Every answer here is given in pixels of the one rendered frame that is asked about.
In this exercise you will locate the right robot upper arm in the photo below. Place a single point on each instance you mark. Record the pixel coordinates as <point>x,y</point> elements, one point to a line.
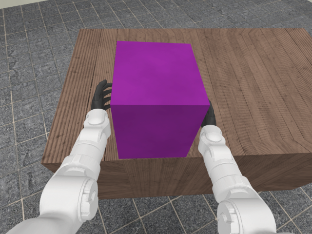
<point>245,216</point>

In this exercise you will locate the carton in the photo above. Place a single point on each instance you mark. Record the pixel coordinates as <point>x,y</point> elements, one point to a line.
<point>158,99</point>

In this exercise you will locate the left robot forearm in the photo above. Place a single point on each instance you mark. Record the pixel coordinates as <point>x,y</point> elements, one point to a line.
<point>88,150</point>

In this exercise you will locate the robot left hand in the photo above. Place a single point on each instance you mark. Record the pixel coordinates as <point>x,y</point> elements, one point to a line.
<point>98,100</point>

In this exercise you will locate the left robot upper arm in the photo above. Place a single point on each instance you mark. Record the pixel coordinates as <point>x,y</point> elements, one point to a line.
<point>67,202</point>

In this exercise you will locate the robot right hand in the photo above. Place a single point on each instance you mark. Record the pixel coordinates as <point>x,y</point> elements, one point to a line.
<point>209,117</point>

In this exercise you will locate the right robot forearm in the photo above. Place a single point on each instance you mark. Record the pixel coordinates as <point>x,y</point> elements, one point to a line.
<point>222,168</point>

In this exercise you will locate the pedestal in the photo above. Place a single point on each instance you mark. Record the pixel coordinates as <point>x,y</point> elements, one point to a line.
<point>259,82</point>

